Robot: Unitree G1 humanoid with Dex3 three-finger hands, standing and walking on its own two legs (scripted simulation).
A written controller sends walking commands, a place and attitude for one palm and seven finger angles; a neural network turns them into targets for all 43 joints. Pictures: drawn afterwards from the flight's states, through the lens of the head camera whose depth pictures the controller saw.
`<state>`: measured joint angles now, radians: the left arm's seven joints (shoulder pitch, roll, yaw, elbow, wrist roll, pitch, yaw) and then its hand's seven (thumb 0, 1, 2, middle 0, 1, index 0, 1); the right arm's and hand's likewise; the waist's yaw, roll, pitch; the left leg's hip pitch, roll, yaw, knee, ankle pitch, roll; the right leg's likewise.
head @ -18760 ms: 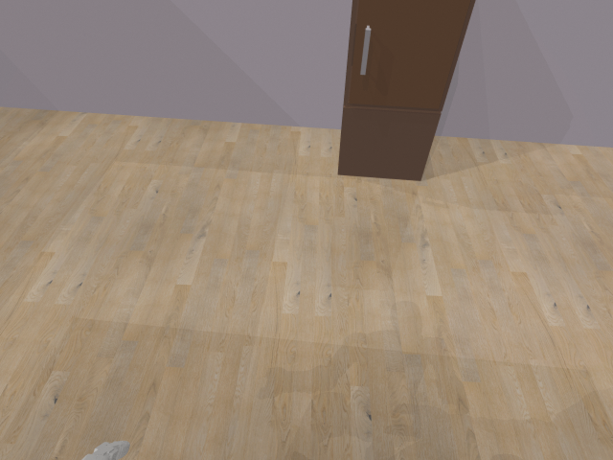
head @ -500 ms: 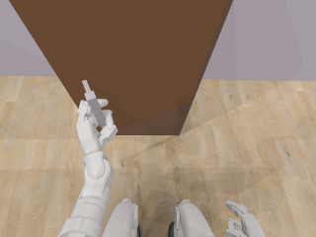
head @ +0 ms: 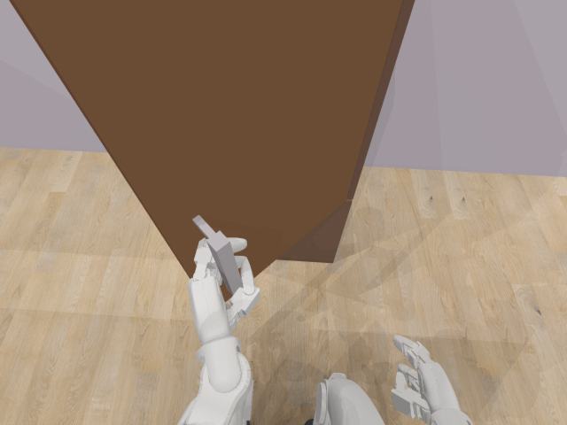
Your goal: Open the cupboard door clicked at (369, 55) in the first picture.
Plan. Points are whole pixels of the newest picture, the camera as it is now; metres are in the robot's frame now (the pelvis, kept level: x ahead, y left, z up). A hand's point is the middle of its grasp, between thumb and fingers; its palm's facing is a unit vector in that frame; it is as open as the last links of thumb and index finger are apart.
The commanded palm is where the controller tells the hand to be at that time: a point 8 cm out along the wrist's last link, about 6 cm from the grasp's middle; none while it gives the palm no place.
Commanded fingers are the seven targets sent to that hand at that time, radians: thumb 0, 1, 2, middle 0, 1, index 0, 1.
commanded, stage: open thumb and fingers to let go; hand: left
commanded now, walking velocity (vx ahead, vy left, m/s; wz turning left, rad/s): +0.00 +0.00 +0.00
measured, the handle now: (219, 259) +0.34 +0.11 +0.02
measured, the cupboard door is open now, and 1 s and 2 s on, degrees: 46 47 47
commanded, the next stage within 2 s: slide the hand sideways off the handle in 0.74 s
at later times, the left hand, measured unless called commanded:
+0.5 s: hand (245, 282) +0.31 +0.07 +0.00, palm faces +0.33 -0.94 -0.02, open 12.9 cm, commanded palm +0.26 +0.12 +0.00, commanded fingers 0.00 -0.50 0.30 -0.23 -0.80 -0.23 -0.80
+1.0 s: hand (239, 307) +0.28 +0.07 +0.00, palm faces -0.11 -0.99 -0.09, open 15.7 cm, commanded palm +0.26 +0.12 +0.00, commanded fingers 0.00 -0.50 0.30 -0.15 -0.30 -0.15 -0.30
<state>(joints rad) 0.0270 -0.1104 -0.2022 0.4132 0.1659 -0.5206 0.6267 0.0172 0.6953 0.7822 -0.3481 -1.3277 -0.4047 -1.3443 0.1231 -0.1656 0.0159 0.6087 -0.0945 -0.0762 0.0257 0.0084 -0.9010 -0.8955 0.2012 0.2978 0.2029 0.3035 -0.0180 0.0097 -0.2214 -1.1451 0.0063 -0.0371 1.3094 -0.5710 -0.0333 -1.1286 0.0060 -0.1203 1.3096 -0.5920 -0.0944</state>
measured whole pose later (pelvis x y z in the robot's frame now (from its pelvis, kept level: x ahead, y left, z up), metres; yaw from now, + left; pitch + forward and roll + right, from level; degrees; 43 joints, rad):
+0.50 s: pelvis +0.00 +0.00 +0.00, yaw +0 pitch +24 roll +1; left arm 0.00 -0.10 -0.16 0.40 0.12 -0.51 0.57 0.00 -0.37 0.36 -0.30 -1.14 -0.39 -1.14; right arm 0.17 -0.19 -0.01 0.62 -0.08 -0.07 0.02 0.01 -0.90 -0.90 0.20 0.30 0.20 0.30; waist -0.02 0.01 -0.22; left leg -1.16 0.00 -0.03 1.31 -0.56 -0.03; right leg -1.15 0.00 -0.11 1.32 -0.59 -0.09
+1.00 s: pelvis -0.01 +0.03 -0.01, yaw +0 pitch +23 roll -1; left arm 0.02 0.06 -0.25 0.35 0.09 -0.54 0.21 -0.01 -0.50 0.30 -0.29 -0.45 -0.24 -0.47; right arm 0.16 -0.19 0.02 0.55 -0.06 -0.04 0.03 0.01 -0.90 -0.90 0.20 0.30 0.20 0.30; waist -0.02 0.03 -0.21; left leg -1.19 -0.01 -0.02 1.38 -0.58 0.01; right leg -1.16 -0.01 -0.10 1.36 -0.59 -0.06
